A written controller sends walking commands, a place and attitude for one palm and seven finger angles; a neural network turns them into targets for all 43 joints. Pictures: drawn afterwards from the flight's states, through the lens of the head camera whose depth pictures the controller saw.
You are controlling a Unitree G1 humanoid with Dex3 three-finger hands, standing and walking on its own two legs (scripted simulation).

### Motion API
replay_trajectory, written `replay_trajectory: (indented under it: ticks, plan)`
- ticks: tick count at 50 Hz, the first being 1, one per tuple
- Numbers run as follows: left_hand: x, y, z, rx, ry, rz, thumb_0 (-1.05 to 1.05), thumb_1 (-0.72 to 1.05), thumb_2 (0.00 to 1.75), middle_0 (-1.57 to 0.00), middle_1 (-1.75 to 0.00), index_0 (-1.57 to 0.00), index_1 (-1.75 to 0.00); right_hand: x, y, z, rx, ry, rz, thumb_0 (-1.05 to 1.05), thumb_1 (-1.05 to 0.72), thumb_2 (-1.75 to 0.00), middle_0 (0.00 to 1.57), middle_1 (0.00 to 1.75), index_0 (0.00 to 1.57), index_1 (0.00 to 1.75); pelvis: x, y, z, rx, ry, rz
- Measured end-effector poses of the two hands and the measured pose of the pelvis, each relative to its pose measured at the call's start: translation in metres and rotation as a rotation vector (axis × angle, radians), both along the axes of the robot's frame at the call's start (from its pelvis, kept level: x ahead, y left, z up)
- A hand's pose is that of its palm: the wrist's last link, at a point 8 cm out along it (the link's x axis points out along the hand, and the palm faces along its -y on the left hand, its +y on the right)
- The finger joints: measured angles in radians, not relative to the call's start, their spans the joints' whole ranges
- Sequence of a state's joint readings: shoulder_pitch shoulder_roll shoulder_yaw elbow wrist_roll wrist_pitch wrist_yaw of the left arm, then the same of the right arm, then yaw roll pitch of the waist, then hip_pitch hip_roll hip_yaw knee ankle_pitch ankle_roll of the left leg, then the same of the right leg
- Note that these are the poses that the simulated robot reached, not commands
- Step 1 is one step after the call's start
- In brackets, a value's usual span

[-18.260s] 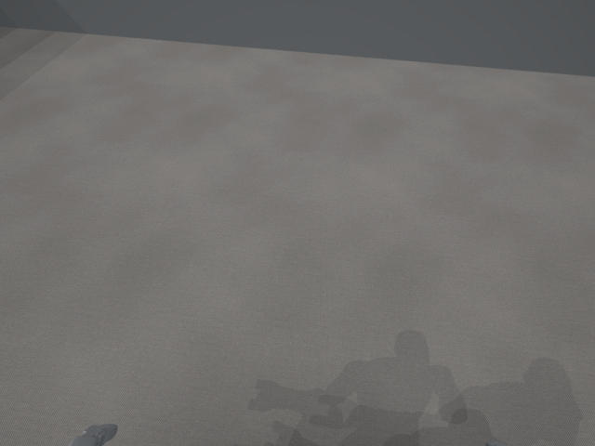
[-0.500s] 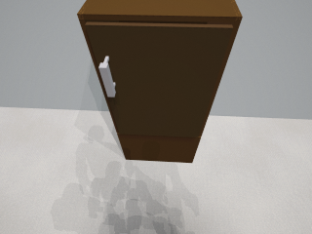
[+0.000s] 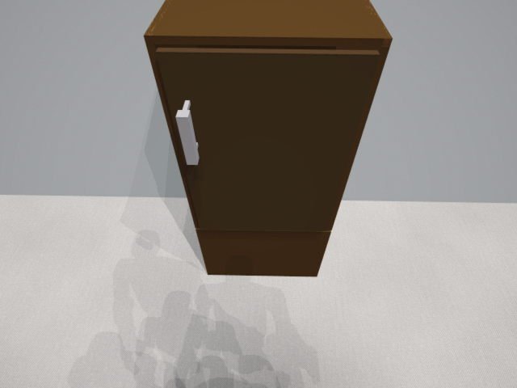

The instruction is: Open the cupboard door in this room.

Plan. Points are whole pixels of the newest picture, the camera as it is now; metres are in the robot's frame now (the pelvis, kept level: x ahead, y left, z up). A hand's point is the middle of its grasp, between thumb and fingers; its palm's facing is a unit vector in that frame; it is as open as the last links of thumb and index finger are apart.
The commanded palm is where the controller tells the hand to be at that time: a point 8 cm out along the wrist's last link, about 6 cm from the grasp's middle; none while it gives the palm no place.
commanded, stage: look again from close up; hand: left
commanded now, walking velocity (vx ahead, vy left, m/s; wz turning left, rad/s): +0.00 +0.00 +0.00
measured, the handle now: (190, 132) +0.61 +0.20 +0.03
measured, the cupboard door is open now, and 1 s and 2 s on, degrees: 0 0 0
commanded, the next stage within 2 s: shuffle to correct the standing spot in 0.38 s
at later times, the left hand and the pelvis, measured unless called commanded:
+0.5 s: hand out of the picture +0.03 +0.16 -0.17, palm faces +0.02 -0.97 -0.23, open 7.3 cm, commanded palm none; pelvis +0.00 -0.02 +0.00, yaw +0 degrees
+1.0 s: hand out of the picture +0.06 +0.14 -0.18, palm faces +0.09 -0.98 -0.19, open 7.4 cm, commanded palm none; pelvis +0.08 -0.02 -0.01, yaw +1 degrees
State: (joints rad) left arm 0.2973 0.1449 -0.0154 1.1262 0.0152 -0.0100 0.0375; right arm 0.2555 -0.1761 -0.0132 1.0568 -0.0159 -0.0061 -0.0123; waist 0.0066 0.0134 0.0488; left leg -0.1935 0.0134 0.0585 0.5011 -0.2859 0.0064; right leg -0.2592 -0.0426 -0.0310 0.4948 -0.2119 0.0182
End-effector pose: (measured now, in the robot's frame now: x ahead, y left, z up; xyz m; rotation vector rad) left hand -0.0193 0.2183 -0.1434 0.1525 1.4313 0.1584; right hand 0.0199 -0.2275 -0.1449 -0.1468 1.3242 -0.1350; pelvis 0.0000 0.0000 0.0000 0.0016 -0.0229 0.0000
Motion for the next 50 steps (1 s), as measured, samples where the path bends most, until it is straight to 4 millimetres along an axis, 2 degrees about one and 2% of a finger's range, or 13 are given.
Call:
replay_trajectory:
  ticks: [8,16,27,33,40,45,47,50]
  plan:
    - [0.021,0.005,0.006,0.023,-0.081,-0.013,0.00,0.91,0.90,-0.20,-0.30,-0.20,-0.30,-0.017,0.009,-0.007,0.036,0.004,-0.001,0.01,-0.92,-0.90,0.20,0.30,0.20,0.30,-0.002,-0.002,-0.001,0.011,-0.007,0.003]
    - [0.038,0.002,0.012,0.040,-0.117,-0.026,0.00,0.91,0.90,-0.20,-0.30,-0.20,-0.30,-0.027,0.006,-0.008,0.053,0.032,-0.007,0.01,-0.91,-0.90,0.20,0.30,0.20,0.30,-0.001,-0.010,0.001,0.016,0.002,0.001]
    - [0.039,-0.012,0.008,0.026,-0.096,-0.021,0.00,0.91,0.90,-0.20,-0.30,-0.20,-0.30,-0.027,-0.012,-0.005,0.030,0.063,-0.013,0.00,-0.91,-0.90,0.20,0.30,0.20,0.30,0.004,-0.022,0.001,0.015,0.004,-0.002]
    - [0.033,-0.019,-0.001,-0.005,-0.063,0.004,0.00,0.91,0.90,-0.20,-0.30,-0.20,-0.30,-0.024,-0.017,-0.006,0.014,0.087,-0.010,0.00,-0.91,-0.90,0.20,0.30,0.20,0.30,0.015,-0.024,-0.003,0.006,0.011,-0.002]
    - [0.034,-0.021,-0.010,-0.040,0.001,0.028,0.00,0.91,0.90,-0.20,-0.30,-0.20,-0.30,-0.016,-0.011,-0.005,0.005,0.109,-0.032,0.00,-0.91,-0.90,0.20,0.30,0.20,0.30,0.040,-0.020,-0.008,0.010,0.026,-0.009]
    - [0.060,-0.023,-0.010,-0.022,-0.008,0.023,0.01,0.91,0.90,-0.20,-0.30,-0.20,-0.30,-0.008,-0.006,-0.013,0.032,0.150,-0.054,0.00,-0.91,-0.90,0.20,0.30,0.20,0.30,0.063,-0.025,-0.013,0.003,0.033,-0.008]
    - [0.070,-0.024,-0.009,-0.013,-0.040,0.042,0.00,0.91,0.90,-0.20,-0.30,-0.20,-0.30,0.002,-0.006,-0.014,0.041,0.171,-0.037,0.00,-0.91,-0.90,0.20,0.30,0.20,0.30,0.071,-0.026,-0.013,0.001,0.037,0.008]
    - [0.074,-0.026,-0.006,-0.004,-0.043,0.065,0.00,0.91,0.90,-0.20,-0.30,-0.20,-0.30,0.036,-0.004,-0.011,0.035,0.153,-0.008,0.01,-0.91,-0.90,0.20,0.30,0.20,0.30,0.080,-0.023,-0.009,0.005,0.036,0.016]
